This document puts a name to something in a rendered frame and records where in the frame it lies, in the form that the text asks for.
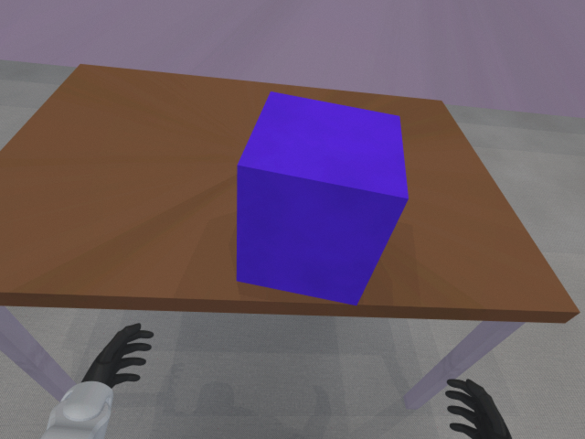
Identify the robot right hand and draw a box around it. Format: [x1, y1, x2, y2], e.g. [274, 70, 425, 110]
[445, 379, 512, 439]

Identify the robot left hand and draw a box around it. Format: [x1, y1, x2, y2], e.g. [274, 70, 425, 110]
[82, 323, 154, 388]

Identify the robot left forearm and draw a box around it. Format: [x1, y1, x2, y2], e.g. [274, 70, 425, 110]
[39, 381, 113, 439]

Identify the carton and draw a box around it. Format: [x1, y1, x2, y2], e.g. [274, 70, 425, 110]
[237, 91, 409, 305]

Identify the table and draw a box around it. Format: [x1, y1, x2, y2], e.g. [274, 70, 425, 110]
[0, 64, 580, 410]

